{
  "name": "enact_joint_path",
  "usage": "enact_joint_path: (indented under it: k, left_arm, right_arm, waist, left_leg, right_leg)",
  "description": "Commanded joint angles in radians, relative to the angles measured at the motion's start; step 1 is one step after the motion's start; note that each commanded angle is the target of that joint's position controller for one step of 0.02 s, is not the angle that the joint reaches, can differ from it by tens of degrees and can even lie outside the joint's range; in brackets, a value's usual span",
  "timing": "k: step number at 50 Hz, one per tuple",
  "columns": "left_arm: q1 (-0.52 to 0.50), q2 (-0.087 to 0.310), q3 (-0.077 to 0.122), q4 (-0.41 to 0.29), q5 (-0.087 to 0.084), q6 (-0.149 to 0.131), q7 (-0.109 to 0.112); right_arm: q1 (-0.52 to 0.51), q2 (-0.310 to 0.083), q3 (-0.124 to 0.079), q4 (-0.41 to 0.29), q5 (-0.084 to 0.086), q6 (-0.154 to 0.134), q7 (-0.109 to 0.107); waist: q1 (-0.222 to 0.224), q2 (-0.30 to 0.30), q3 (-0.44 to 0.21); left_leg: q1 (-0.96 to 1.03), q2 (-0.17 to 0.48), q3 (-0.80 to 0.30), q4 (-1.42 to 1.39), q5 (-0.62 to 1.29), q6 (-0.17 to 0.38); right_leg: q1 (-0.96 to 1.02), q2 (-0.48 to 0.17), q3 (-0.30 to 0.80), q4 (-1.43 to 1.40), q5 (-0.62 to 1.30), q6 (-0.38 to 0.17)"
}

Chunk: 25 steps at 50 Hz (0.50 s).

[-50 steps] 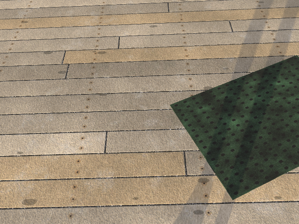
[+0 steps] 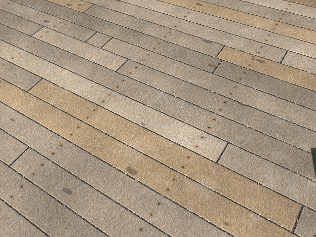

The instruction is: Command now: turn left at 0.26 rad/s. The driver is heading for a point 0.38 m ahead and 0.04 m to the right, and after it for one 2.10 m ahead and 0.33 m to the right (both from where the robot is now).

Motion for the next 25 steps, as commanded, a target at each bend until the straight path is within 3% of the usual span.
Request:
enact_joint_path:
  k: [1, 4, 6, 8, 9, 10, 11, 12, 13, 15, 18, 21, 23, 25]
  left_arm:
    - [0.017, 0.135, 0.032, -0.036, -0.001, -0.019, 0.0]
    - [0.022, 0.146, 0.033, -0.017, 0.004, -0.017, -0.011]
    - [0.037, 0.166, 0.039, 0.001, 0.009, -0.009, -0.019]
    - [0.029, 0.17, 0.04, 0.017, 0.001, 0.001, -0.023]
    - [0.038, 0.163, 0.038, 0.028, -0.001, 0.002, -0.024]
    - [0.054, 0.136, 0.03, 0.024, -0.003, -0.004, -0.027]
    - [0.084, 0.081, 0.016, 0.005, -0.01, -0.011, -0.033]
    - [0.067, 0.072, 0.008, 0.038, -0.008, 0.002, -0.023]
    - [0.051, 0.088, 0.011, 0.048, -0.003, 0.007, -0.02]
    - [0.031, 0.12, 0.02, 0.073, -0.001, 0.002, -0.026]
    - [0.068, 0.105, 0.015, 0.123, -0.002, -0.008, -0.028]
    - [0.071, 0.094, 0.012, 0.167, -0.002, -0.01, -0.023]
    - [0.074, 0.093, 0.014, 0.189, 0.002, -0.006, -0.024]
    - [0.041, 0.095, 0.019, 0.179, 0.015, -0.001, -0.032]
  right_arm:
    - [0.015, -0.048, -0.003, -0.041, 0.006, 0.001, 0.001]
    - [-0.01, -0.02, 0.019, -0.033, 0.008, 0.007, -0.005]
    - [-0.016, -0.023, 0.025, -0.026, 0.014, 0.006, -0.012]
    - [0.029, -0.011, 0.034, 0.001, 0.014, -0.004, -0.019]
    - [0.04, -0.016, 0.038, 0.011, 0.006, -0.015, -0.024]
    - [0.036, -0.057, 0.036, 0.01, -0.01, -0.031, -0.032]
    - [-0.005, -0.137, 0.026, 0.0, -0.016, -0.04, -0.038]
    - [-0.041, -0.075, 0.043, 0.012, 0.0, -0.047, -0.034]
    - [-0.082, -0.037, 0.056, 0.008, 0.0, -0.054, -0.03]
    - [-0.069, -0.037, 0.062, 0.031, -0.003, -0.059, -0.037]
    - [-0.017, -0.042, 0.063, 0.082, 0.008, -0.067, -0.046]
    - [-0.01, -0.033, 0.067, 0.114, 0.008, -0.07, -0.047]
    - [0.02, -0.057, 0.058, 0.143, 0.007, -0.065, -0.047]
    - [0.064, -0.101, 0.037, 0.158, 0.001, -0.051, -0.043]
  waist:
    - [0.011, -0.192, -0.101]
    - [0.025, -0.221, -0.1]
    - [0.034, -0.243, -0.098]
    - [-0.003, -0.219, -0.096]
    - [-0.016, -0.184, -0.094]
    - [-0.002, -0.113, -0.126]
    - [0.054, 0.073, -0.126]
    - [0.032, 0.09, -0.104]
    - [0.046, 0.076, -0.072]
    - [0.024, 0.079, -0.04]
    - [0.021, 0.021, -0.042]
    - [0.017, -0.022, -0.035]
    - [0.006, -0.002, -0.042]
    - [-0.02, 0.056, 0.038]
  left_leg:
    - [-0.036, 0.016, 0.007, -0.072, 0.002, -0.022]
    - [0.081, 0.047, 0.059, -0.285, -0.028, -0.01]
    - [0.152, 0.048, 0.107, -0.402, -0.02, 0.005]
    - [0.258, 0.054, 0.134, -0.619, 0.134, 0.029]
    - [0.346, 0.078, 0.104, -0.761, 0.285, 0.043]
    - [0.453, 0.176, -0.017, -0.791, 0.342, 0.064]
    - [0.449, 0.342, -0.196, -0.765, 0.535, 0.126]
    - [0.273, 0.374, -0.171, -0.742, 0.521, 0.181]
    - [0.238, 0.316, -0.141, -0.75, 0.408, 0.154]
    - [0.222, 0.236, -0.096, -0.766, 0.303, 0.102]
    - [0.268, 0.215, -0.066, -0.754, 0.345, 0.092]
    - [0.273, 0.21, -0.057, -0.75, 0.347, 0.097]
    - [0.266, 0.193, -0.076, -0.779, 0.041, 0.126]
    - [0.237, 0.256, -0.194, -0.858, -0.315, 0.195]
  right_leg:
    - [0.16, -0.223, 0.171, -0.085, 0.474, -0.164]
    - [0.13, -0.217, 0.163, -0.078, 0.405, -0.162]
    - [0.107, -0.216, 0.175, -0.061, 0.422, -0.165]
    - [0.073, -0.203, 0.167, -0.017, 0.453, -0.139]
    - [0.023, -0.194, 0.162, 0.002, 0.42, -0.096]
    - [-0.055, -0.173, 0.149, 0.027, 0.301, -0.042]
    - [-0.122, -0.065, 0.057, 0.061, 0.05, 0.004]
    - [0.024, -0.052, 0.036, 0.003, -0.102, 0.017]
    - [0.063, -0.05, 0.046, -0.032, -0.041, 0.02]
    - [0.083, -0.06, 0.058, -0.053, 0.074, 0.022]
    - [0.079, -0.082, 0.072, -0.081, 0.129, 0.023]
    - [0.076, -0.086, 0.076, -0.097, 0.126, 0.027]
    - [0.055, -0.039, 0.029, -0.035, -0.068, 0.019]
    - [-0.107, 0.015, -0.032, 0.105, -0.247, 0.007]
Velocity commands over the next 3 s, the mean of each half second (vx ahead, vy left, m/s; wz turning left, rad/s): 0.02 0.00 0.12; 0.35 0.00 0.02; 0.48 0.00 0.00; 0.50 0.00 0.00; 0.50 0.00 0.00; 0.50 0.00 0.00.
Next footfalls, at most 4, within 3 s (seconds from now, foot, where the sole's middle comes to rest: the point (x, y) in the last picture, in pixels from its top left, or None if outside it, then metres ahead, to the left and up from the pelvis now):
0.20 left None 0.01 0.12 -0.78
1.22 left None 0.46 0.05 -0.78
1.76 right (201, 167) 0.77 -0.11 -0.78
2.30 left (161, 120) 1.06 0.08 -0.78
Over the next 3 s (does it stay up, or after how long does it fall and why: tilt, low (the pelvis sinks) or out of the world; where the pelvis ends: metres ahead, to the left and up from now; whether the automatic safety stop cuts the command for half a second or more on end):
stays up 1.28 -0.03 -0.01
